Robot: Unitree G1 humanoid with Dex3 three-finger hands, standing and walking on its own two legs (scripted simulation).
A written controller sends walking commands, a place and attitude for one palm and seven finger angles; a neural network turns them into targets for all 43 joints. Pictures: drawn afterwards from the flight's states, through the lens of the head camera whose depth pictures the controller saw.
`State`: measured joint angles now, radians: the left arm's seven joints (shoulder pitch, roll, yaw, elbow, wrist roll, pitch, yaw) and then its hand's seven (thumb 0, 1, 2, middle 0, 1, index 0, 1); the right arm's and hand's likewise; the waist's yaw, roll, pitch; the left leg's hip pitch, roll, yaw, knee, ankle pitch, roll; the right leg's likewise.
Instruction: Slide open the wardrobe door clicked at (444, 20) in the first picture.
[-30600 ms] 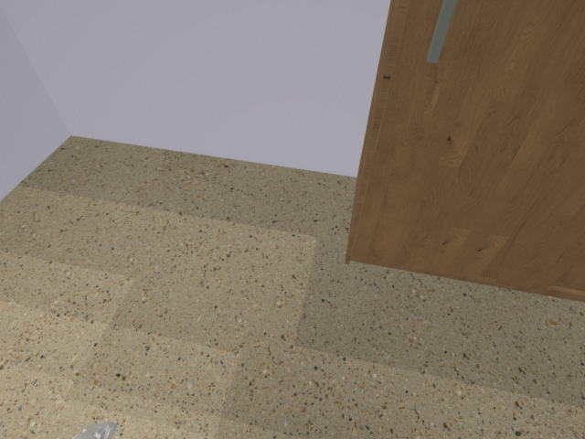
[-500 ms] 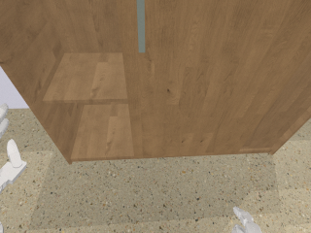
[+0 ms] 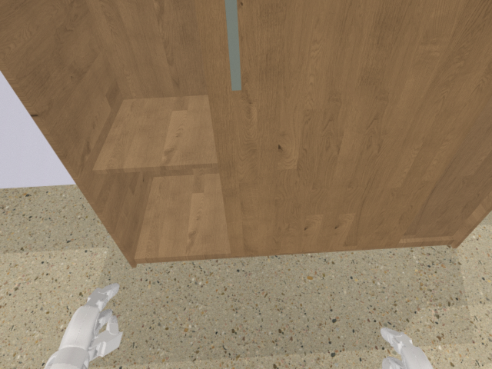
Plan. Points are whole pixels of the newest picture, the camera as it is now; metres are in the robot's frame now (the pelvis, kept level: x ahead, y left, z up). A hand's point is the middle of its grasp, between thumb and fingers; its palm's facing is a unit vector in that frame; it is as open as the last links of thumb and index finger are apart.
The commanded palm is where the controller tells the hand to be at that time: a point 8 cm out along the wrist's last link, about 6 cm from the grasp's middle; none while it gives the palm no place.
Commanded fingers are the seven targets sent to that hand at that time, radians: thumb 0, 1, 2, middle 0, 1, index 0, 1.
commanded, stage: let the arm hang, fingers relaxed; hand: left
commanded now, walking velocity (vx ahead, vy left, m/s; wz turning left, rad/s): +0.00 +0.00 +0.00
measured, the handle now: (231, 16) +0.69 +0.07 +0.28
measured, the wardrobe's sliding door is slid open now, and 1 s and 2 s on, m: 0.44 0.44 0.44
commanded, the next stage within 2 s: look to check the result in 0.94 s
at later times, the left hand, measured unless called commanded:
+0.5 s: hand out of the picture -0.06 +0.20 -0.16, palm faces +0.00 -0.97 -0.22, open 7.3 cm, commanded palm none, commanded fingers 0.00 0.90 0.90 -0.20 -0.30 -0.20 -0.30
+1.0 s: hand out of the picture +0.01 +0.20 -0.17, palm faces +0.00 -0.98 -0.19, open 7.3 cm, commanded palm none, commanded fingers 0.00 0.90 0.90 -0.20 -0.30 -0.20 -0.30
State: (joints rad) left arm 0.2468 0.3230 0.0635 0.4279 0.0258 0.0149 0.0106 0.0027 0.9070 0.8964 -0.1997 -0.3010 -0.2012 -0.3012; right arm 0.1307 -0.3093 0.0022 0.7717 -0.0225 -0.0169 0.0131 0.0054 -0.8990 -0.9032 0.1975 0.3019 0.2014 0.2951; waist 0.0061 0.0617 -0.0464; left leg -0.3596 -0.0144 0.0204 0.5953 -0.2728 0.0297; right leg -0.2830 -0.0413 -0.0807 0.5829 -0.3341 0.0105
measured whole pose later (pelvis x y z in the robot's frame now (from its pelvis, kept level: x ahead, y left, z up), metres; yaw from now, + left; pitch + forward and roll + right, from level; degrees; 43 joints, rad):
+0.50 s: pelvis -0.02 +0.01 +0.01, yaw +0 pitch +0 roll -1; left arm 0.33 0.19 0.00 1.12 0.02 0.02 0.02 0.00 0.92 0.90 -0.20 -0.30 -0.20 -0.30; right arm 0.30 -0.15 0.00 1.08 -0.03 0.03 -0.02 0.00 -0.90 -0.90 0.20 0.30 0.20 0.29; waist 0.00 0.02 0.04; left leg -0.30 -0.02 0.02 0.49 -0.19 0.05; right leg -0.21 -0.04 -0.08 0.46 -0.24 0.02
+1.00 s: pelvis -0.01 +0.02 +0.01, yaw +0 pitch +0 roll -1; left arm 0.25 0.17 0.00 1.11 0.02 0.00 0.02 0.00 0.92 0.90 -0.20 -0.30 -0.20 -0.30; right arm 0.25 -0.17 0.00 1.09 -0.02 0.00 -0.02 0.00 -0.91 -0.90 0.19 0.30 0.20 0.29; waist 0.00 0.00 0.04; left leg -0.25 -0.04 0.03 0.44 -0.18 0.05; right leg -0.18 -0.06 -0.07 0.42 -0.24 0.04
